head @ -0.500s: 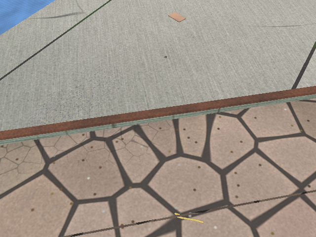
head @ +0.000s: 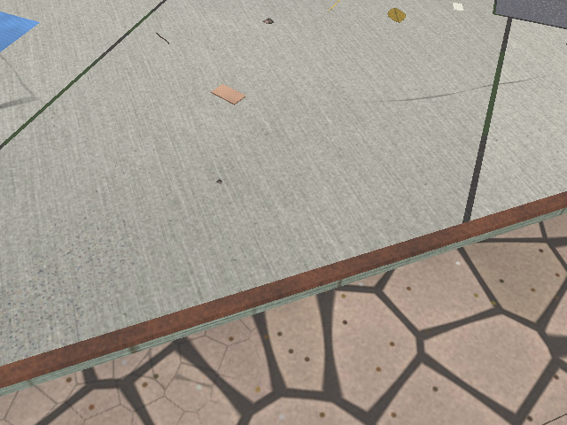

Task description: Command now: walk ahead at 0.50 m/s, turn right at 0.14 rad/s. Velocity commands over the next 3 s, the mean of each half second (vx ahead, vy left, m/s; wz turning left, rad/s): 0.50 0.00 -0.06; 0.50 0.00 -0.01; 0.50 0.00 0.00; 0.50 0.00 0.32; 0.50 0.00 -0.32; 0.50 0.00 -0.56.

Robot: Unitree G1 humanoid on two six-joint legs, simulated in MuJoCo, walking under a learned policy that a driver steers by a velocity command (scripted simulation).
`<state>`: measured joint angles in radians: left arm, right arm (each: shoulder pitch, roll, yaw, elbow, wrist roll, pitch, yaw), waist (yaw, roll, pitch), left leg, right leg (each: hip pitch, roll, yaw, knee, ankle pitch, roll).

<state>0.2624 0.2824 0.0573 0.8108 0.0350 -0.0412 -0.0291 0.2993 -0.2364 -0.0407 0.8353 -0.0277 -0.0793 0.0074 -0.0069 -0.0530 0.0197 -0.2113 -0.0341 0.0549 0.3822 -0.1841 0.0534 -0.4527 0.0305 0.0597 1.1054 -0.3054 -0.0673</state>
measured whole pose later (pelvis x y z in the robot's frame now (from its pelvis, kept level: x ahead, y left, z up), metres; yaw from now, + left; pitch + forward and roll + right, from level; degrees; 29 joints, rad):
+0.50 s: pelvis +0.26 -0.05 +0.02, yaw +0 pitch +0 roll -1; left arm 0.27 0.23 0.04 0.87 0.03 -0.06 0.00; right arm 0.25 -0.25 -0.05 0.88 -0.03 -0.04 0.03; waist 0.00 0.04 0.03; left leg -0.49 0.05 0.00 1.12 -0.30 0.05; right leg -0.25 0.06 -0.10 0.39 -0.27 -0.05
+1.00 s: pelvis +0.52 +0.00 +0.02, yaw +0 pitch +0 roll +0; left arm 0.28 0.23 0.06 0.95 0.02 -0.07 -0.02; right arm 0.26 -0.22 -0.06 0.93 -0.03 -0.07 0.01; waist 0.00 -0.03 0.03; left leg -0.24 -0.02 0.11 0.44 -0.21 0.07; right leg -0.39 -0.03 -0.01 1.14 -0.32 -0.07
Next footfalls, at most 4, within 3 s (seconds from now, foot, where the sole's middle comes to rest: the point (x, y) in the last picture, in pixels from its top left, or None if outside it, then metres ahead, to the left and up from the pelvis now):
0.30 right None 0.34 -0.12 -0.75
0.86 left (245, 383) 0.59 0.08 -0.76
1.32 right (324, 262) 0.91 -0.12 -0.71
1.92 left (246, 187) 1.18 0.10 -0.71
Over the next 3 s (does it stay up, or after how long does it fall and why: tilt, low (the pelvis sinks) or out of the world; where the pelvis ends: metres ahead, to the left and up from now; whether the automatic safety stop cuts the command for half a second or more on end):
stays up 1.65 0.03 0.05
